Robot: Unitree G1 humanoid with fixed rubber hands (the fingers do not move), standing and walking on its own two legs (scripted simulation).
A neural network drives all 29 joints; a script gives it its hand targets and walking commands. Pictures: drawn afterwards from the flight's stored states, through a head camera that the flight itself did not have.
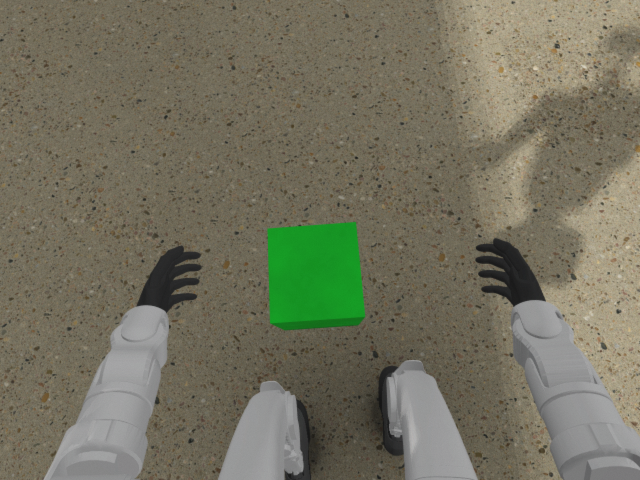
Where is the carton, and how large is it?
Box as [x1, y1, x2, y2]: [268, 222, 364, 329]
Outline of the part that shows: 355,222 268,228 270,323 283,329 296,329 355,325 360,322 364,317 364,309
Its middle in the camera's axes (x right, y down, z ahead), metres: +0.00 +0.11 +0.96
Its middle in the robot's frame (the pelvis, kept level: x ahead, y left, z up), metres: +0.44 +0.04 -0.55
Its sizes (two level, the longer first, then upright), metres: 0.210 0.200 0.250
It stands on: the floor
